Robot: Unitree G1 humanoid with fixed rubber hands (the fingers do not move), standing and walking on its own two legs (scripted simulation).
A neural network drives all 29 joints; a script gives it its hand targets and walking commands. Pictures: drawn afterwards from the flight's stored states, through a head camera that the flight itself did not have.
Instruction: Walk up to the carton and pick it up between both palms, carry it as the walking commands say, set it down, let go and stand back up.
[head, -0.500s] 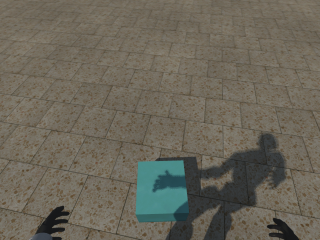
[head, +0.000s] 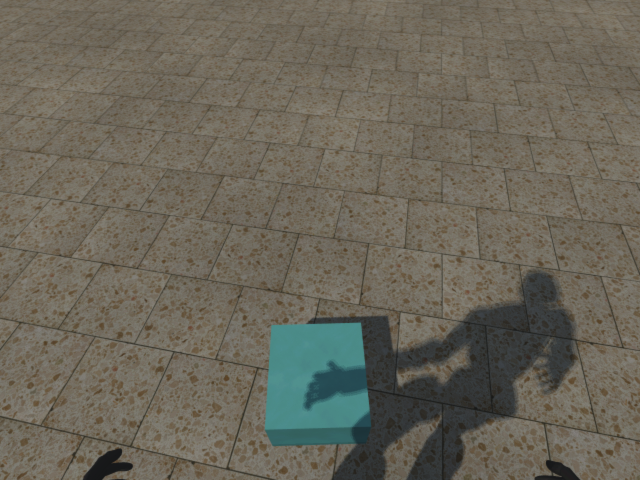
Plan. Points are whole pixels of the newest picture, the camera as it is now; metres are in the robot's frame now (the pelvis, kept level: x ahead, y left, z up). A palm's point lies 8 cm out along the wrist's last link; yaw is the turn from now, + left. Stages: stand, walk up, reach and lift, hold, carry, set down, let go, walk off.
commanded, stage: walk up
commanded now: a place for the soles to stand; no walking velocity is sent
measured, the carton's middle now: (317, 383) +0.47 +0.04 -0.69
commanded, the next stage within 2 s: reach and lift in 0.76 s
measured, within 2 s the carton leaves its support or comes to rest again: neither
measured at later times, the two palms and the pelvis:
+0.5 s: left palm out of the picture +0.12 +0.33 -0.10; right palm out of the picture +0.09 -0.31 -0.10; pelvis +0.01 +0.01 +0.00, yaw -1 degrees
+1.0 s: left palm (94, 457) +0.17 +0.32 -0.10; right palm (550, 460) +0.16 -0.28 -0.11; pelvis -0.02 +0.01 -0.02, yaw +2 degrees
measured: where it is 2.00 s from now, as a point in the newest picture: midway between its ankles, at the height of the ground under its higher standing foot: outside the picture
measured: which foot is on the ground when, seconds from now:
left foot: down 0.00-1.00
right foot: down 0.00-1.00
